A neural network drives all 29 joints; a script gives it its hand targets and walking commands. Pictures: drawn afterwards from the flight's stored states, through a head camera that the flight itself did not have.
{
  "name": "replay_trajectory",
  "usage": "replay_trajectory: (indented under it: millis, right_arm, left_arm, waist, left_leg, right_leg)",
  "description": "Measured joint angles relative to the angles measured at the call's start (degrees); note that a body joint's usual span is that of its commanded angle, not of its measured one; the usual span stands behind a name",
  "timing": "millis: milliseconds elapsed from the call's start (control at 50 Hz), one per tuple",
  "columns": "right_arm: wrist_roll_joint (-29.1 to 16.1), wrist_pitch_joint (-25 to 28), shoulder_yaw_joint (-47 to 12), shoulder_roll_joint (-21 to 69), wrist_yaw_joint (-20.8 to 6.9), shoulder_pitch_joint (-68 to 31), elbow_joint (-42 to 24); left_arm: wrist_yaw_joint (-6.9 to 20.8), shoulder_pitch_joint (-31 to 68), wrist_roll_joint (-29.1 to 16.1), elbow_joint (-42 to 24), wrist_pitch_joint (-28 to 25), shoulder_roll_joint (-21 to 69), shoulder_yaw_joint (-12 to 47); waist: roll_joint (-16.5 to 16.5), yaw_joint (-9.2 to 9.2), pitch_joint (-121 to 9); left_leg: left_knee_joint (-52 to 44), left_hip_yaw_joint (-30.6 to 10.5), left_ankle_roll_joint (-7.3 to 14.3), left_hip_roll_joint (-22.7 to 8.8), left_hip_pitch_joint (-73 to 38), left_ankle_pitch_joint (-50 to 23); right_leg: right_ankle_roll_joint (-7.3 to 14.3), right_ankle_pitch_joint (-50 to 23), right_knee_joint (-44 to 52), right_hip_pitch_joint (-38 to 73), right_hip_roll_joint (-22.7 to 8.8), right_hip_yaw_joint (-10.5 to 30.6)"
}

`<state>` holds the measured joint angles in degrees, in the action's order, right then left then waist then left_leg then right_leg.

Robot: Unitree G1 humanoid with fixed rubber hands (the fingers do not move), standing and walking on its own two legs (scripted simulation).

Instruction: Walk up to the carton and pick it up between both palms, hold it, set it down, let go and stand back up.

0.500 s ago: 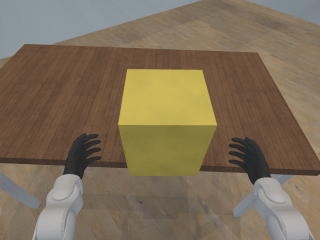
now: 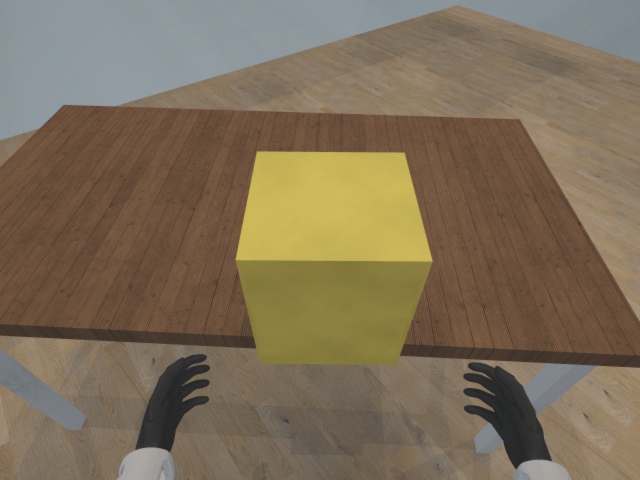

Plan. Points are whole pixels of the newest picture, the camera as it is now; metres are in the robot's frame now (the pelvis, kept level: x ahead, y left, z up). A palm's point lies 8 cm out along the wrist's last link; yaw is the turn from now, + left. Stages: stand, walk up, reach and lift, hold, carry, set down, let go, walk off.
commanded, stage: set down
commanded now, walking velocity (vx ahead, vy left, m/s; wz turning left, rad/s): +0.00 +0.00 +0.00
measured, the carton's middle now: (329, 262) +0.41 +0.02 +0.03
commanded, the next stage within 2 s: let go in 0.06 s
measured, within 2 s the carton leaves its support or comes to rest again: neither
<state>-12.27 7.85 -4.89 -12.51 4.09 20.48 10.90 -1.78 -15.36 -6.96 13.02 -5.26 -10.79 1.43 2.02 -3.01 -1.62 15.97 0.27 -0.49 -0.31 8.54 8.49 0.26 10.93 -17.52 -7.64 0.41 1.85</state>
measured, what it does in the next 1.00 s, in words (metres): stands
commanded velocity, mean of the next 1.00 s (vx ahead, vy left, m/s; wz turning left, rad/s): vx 0.00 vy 0.00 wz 0.00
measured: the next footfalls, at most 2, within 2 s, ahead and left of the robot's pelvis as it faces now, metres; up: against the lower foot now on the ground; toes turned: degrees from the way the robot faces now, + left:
none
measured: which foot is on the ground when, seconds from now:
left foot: down 0.00-1.00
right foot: down 0.00-1.00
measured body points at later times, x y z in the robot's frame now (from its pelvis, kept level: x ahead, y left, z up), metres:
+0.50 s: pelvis +0.01 +0.00 -0.01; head +0.06 +0.01 +0.43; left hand +0.17 +0.24 -0.10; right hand +0.14 -0.23 -0.11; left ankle +0.00 +0.13 -0.75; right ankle -0.02 -0.12 -0.75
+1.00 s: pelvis +0.01 -0.01 -0.01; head +0.02 +0.01 +0.44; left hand +0.15 +0.23 -0.10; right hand +0.17 -0.23 -0.11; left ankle +0.00 +0.13 -0.75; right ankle -0.02 -0.12 -0.75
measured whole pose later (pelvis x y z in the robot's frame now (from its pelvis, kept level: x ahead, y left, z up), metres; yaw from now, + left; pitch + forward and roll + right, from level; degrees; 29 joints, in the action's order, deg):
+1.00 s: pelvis +0.01 -0.01 -0.01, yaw +2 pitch +2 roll +1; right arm 0.7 14.9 -0.7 -10.4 0.8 9.0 48.5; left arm -1.0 -17.3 1.2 22.4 7.1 -13.6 0.2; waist 2.7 0.4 -1.5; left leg 26.4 -3.1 -1.2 0.6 14.6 14.2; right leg 0.6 17.1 -28.0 -13.3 0.5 1.2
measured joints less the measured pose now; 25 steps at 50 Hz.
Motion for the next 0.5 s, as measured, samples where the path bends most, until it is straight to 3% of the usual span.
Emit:
replay_trajectory:
  millis: [160,300,400,500]
  right_arm:
    - [0.93,6.51,0.08,2.54,-2.05,-0.18,5.14]
    - [5.72,6.60,-0.02,2.60,-1.19,-4.92,19.03]
    - [9.46,7.70,2.59,2.40,-2.09,-5.55,26.27]
    - [10.17,9.27,4.22,1.37,-3.59,-5.93,29.08]
  left_arm:
    - [-2.04,-0.42,0.64,1.91,-6.32,0.24,2.20]
    - [-0.22,-0.21,4.69,7.27,2.14,0.92,0.81]
    - [-0.03,-0.73,5.99,11.04,5.81,0.12,-1.32]
    - [-0.72,-0.97,5.30,10.58,7.18,-1.85,-2.12]
  waist:
    - [0.82,-0.15,-0.07]
    - [-0.48,1.85,1.09]
    - [-0.77,2.72,2.62]
    - [-0.03,3.54,3.55]
  left_leg:
    - [3.14,0.33,0.13,0.28,2.37,1.50]
    - [5.67,0.36,0.52,0.77,3.10,2.99]
    - [8.31,0.75,0.63,1.06,5.25,4.55]
    - [10.73,0.62,0.41,1.20,7.99,5.92]
  right_leg:
    - [-0.19,1.83,-3.86,-2.76,-0.22,0.35]
    - [-0.62,3.20,-6.11,-3.34,-0.68,0.41]
    - [-0.75,5.08,-9.53,-5.93,-0.93,0.79]
    - [-0.56,6.90,-12.63,-8.90,-1.01,0.71]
